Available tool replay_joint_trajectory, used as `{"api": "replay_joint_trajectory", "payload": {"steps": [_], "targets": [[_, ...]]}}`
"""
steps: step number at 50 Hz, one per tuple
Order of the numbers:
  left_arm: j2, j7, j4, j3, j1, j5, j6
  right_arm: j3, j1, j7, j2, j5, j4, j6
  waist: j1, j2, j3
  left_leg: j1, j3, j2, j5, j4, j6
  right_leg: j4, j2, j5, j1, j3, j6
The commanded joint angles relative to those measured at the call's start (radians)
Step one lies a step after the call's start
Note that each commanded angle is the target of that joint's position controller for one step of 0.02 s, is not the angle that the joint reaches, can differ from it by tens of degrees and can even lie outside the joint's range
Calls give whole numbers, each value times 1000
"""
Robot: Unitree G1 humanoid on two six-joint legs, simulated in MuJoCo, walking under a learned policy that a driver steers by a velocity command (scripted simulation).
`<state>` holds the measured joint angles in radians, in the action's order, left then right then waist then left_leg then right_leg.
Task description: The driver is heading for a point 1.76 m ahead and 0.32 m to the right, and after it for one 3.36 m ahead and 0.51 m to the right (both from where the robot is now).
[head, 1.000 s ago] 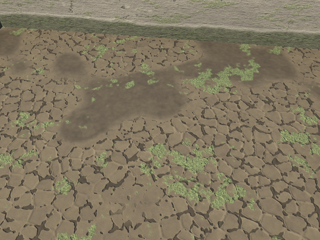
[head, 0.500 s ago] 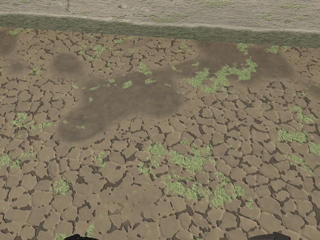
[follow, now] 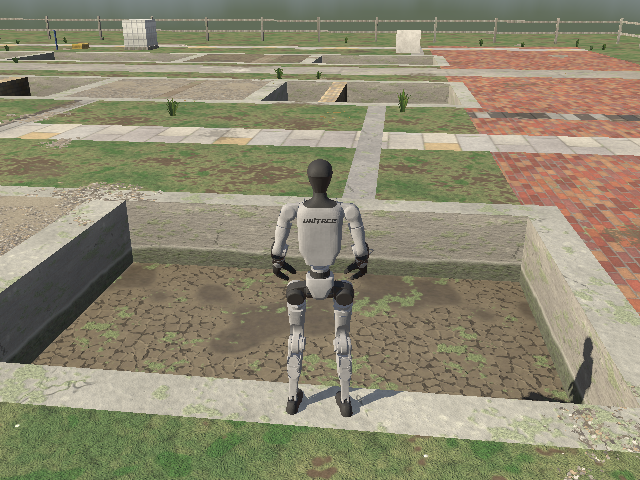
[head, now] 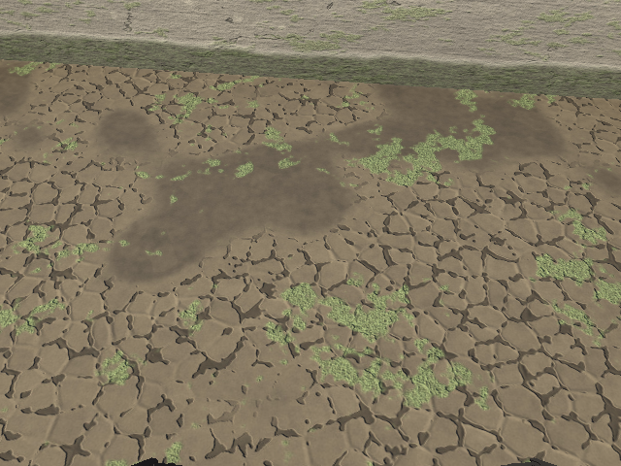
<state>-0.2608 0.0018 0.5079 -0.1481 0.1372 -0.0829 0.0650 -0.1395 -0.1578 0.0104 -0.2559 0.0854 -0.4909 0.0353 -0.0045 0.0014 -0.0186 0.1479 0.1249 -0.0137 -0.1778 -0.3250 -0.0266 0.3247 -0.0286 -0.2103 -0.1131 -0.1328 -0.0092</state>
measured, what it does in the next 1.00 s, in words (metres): stands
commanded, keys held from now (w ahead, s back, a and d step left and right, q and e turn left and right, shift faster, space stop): w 1.00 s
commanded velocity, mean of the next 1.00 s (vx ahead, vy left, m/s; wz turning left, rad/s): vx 0.50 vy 0.00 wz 0.00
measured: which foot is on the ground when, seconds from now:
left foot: down 0.00-1.00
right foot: down 0.00-1.00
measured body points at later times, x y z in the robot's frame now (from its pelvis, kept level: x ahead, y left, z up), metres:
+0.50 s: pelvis +0.00 +0.00 +0.00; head +0.00 +0.00 +0.45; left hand +0.20 +0.20 -0.07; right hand +0.19 -0.21 -0.07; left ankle +0.00 +0.14 -0.75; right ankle -0.02 -0.13 -0.75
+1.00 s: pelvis +0.00 +0.00 +0.00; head +0.00 +0.00 +0.45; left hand +0.20 +0.20 -0.07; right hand +0.19 -0.21 -0.07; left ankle +0.00 +0.14 -0.75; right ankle -0.02 -0.13 -0.75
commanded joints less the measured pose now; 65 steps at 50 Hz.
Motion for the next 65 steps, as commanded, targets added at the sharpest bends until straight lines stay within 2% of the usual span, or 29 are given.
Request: {"api": "replay_joint_trajectory", "payload": {"steps": [1, 2, 3, 11, 12, 13, 19, 20, 21, 25, 27, 28, 32, 34, 35, 36, 40, 42, 43, 44, 48, 50, 51, 52, 56, 57, 58, 59, 65], "targets": [[-90, 4, -93, 32, -78, 0, -16, 31, 68, -3, -89, 0, 92, -17, 0, -3, -69, 10, 36, 63, 181, 36, 26, -34, 67, 167, 45, -62, 25], [-72, -5, -108, 25, -71, -12, -23, 25, 101, 0, -78, -2, 119, -17, 19, 3, -46, 37, 39, 62, 238, 25, 22, -17, 71, 234, 39, -53, 28], [-89, 0, -88, 31, -72, -5, -19, 31, 61, -5, -86, 4, 92, -16, -5, 0, -96, -4, 35, 63, 194, 35, 24, -29, 69, 188, 56, -64, 29], [-89, 4, -89, 32, -75, 0, -16, 32, 61, -3, -88, -1, 90, -16, -1, -3, -67, 9, 35, 64, 178, 40, 24, -39, 66, 168, 45, -64, 26], [-70, -5, -104, 24, -68, -12, -22, 25, 95, -1, -78, -2, 116, -16, 18, 2, -44, 37, 39, 63, 236, 29, 20, -23, 71, 235, 39, -55, 29], [-88, 1, -85, 31, -69, -4, -18, 31, 54, -5, -85, 3, 89, -15, -5, -1, -95, -6, 35, 64, 192, 39, 23, -34, 68, 189, 57, -67, 30], [-88, 4, -87, 31, -74, 0, -16, 32, 56, -4, -88, -1, 88, -15, -1, -2, -65, 7, 35, 65, 176, 43, 23, -43, 66, 166, 44, -66, 27], [-69, -5, -102, 24, -66, -12, -22, 26, 90, -1, -77, -2, 115, -15, 18, 2, -43, 35, 38, 64, 234, 32, 19, -27, 70, 235, 38, -57, 30], [-86, 1, -82, 30, -68, -4, -18, 31, 50, -5, -85, 3, 88, -14, -6, -2, -94, -7, 34, 65, 190, 42, 22, -37, 68, 189, 57, -68, 31], [-88, 4, -84, 31, -71, 1, -16, 32, 53, -5, -88, -1, 88, -15, -2, -4, -67, 3, 35, 65, 174, 44, 23, -46, 66, 164, 43, -67, 27], [-68, -5, -100, 24, -65, -12, -22, 26, 86, -1, -76, -2, 114, -14, 18, 2, -41, 34, 38, 65, 233, 35, 19, -30, 70, 233, 37, -57, 30], [-85, 1, -80, 30, -66, -4, -18, 31, 46, -6, -84, 3, 87, -13, -6, -1, -92, -8, 34, 65, 189, 44, 21, -40, 68, 187, 56, -69, 32], [-88, 4, -82, 31, -70, 1, -16, 32, 50, -5, -87, -1, 87, -14, -2, -4, -66, 2, 34, 66, 173, 47, 23, -49, 66, 163, 42, -68, 28], [-86, 5, -82, 31, -70, 0, -15, 32, 49, -5, -87, -1, 85, -14, -2, -3, -63, 4, 34, 65, 175, 48, 23, -49, 65, 165, 44, -67, 28], [-67, -4, -98, 24, -63, -12, -22, 26, 82, -2, -76, -2, 112, -14, 18, 2, -40, 33, 38, 65, 234, 38, 19, -33, 69, 233, 38, -58, 31], [-85, 1, -77, 30, -64, -4, -18, 32, 43, -6, -84, 3, 85, -13, -6, -2, -92, -10, 33, 65, 190, 47, 21, -43, 67, 187, 56, -70, 32], [-87, 5, -80, 31, -68, 1, -15, 33, 47, -5, -87, -1, 85, -14, -2, -4, -65, 0, 34, 66, 174, 49, 23, -51, 66, 163, 43, -69, 28], [-85, 5, -80, 31, -68, 0, -15, 33, 45, -5, -87, -2, 84, -14, -2, -3, -62, 3, 34, 66, 176, 51, 23, -51, 64, 165, 44, -68, 28], [-66, -4, -96, 23, -61, -12, -22, 26, 79, -2, -75, -2, 110, -14, 18, 2, -40, 31, 37, 65, 235, 41, 19, -35, 69, 234, 38, -59, 31], [-84, 2, -75, 30, -62, -4, -18, 32, 39, -6, -84, 2, 83, -13, -6, -2, -91, -12, 33, 66, 191, 49, 21, -45, 67, 188, 57, -70, 32], [-86, 5, -78, 31, -66, 2, -15, 33, 43, -5, -87, -2, 83, -14, -2, -4, -64, -2, 33, 66, 175, 51, 23, -54, 65, 164, 43, -69, 28], [-85, 6, -78, 31, -66, 1, -15, 33, 42, -5, -86, -2, 82, -14, -2, -3, -62, 1, 33, 66, 177, 53, 22, -53, 64, 166, 44, -69, 28], [-65, -4, -94, 23, -59, -12, -21, 27, 75, -2, -75, -2, 109, -13, 17, 1, -39, 29, 37, 66, 236, 43, 18, -37, 68, 235, 38, -60, 31], [-84, 2, -74, 30, -61, -4, -18, 32, 36, -6, -83, 2, 82, -12, -6, -2, -90, -14, 32, 66, 192, 51, 21, -47, 66, 189, 57, -71, 32], [-86, 6, -76, 31, -64, 2, -15, 33, 40, -6, -87, -2, 82, -13, -2, -4, -63, -4, 33, 66, 175, 53, 22, -56, 65, 164, 43, -70, 28], [-85, 6, -77, 31, -66, 1, -15, 33, 40, -5, -86, -2, 82, -13, -2, -2, -60, -1, 33, 66, 176, 55, 22, -55, 64, 166, 43, -69, 28], [-65, -3, -93, 23, -58, -12, -21, 27, 73, -2, -75, -2, 108, -13, 17, 2, -38, 28, 37, 66, 235, 45, 18, -39, 68, 234, 37, -60, 30], [-83, 2, -72, 30, -60, -4, -18, 33, 34, -7, -83, 2, 81, -12, -6, -2, -89, -15, 32, 66, 191, 53, 21, -49, 66, 188, 56, -72, 32], [-84, 6, -75, 31, -64, 1, -15, 34, 37, -6, -86, -2, 80, -13, -2, -3, -60, -2, 32, 66, 176, 57, 22, -57, 64, 166, 44, -70, 28]]}}
Keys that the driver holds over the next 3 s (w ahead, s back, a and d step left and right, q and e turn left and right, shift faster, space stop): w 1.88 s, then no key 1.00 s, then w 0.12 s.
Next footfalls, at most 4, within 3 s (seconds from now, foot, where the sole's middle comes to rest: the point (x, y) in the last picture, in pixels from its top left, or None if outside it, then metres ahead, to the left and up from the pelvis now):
none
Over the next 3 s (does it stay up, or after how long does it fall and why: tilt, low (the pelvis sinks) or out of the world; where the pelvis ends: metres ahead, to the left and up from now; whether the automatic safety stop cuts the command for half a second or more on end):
stays up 0.00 0.00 0.00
